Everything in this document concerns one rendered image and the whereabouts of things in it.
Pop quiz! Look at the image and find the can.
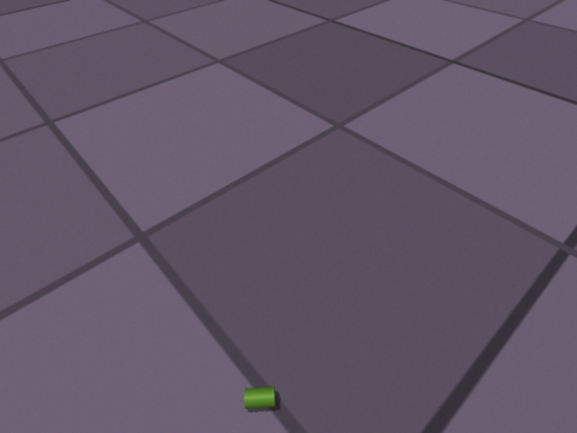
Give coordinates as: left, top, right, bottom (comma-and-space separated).
244, 386, 276, 409

